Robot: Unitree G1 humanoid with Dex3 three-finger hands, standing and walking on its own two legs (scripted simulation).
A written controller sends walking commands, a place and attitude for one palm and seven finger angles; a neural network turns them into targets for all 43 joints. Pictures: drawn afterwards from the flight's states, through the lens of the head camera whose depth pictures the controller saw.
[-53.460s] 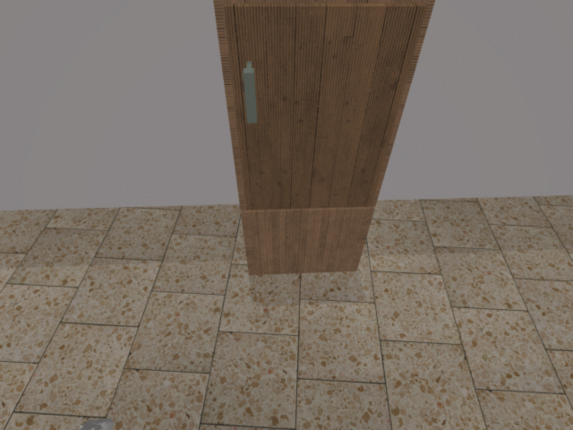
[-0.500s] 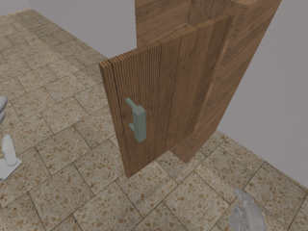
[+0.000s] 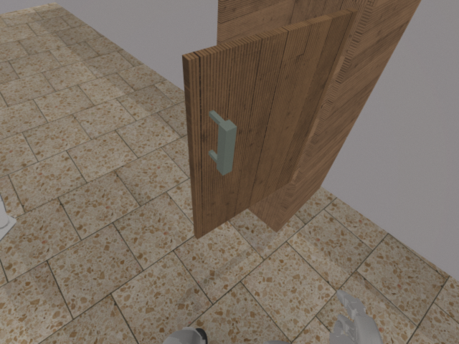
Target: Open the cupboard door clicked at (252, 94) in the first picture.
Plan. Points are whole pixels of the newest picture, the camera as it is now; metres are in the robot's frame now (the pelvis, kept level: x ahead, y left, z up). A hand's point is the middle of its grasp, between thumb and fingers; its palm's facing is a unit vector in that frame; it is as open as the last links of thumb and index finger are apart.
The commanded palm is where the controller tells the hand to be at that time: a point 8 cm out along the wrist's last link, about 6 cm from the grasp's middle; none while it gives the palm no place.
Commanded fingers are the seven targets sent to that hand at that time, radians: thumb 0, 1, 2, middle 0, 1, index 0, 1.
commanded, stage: step back with the hand held close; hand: left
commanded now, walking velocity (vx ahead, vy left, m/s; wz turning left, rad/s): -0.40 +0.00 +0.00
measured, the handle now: (219, 142) +0.46 +0.05 +0.09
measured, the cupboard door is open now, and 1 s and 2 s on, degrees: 80 80 80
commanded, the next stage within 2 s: stop stepping back and stand still in 0.08 s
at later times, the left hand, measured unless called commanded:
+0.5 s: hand out of the picture +0.11 +0.24 +0.18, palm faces +0.31 -0.79 -0.53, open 7.4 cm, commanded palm +0.06 +0.28 +0.19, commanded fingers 0.00 0.90 0.90 -0.20 -0.30 -0.20 -0.30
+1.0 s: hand out of the picture +0.07 +0.26 +0.18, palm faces +0.41 -0.76 -0.50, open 7.4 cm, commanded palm +0.01 +0.30 +0.19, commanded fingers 0.00 0.90 0.90 -0.20 -0.30 -0.20 -0.30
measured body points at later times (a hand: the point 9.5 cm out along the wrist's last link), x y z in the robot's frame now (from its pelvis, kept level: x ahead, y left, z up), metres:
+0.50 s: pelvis -0.10 -0.01 +0.01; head -0.09 +0.01 +0.46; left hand +0.09 +0.28 +0.21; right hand +0.04 -0.25 -0.05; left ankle +0.00 +0.08 -0.72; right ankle -0.12 -0.09 -0.72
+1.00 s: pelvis -0.14 +0.01 +0.00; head -0.14 +0.00 +0.45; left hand +0.04 +0.30 +0.21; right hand -0.01 -0.23 -0.09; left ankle -0.13 +0.15 -0.72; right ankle -0.13 -0.08 -0.73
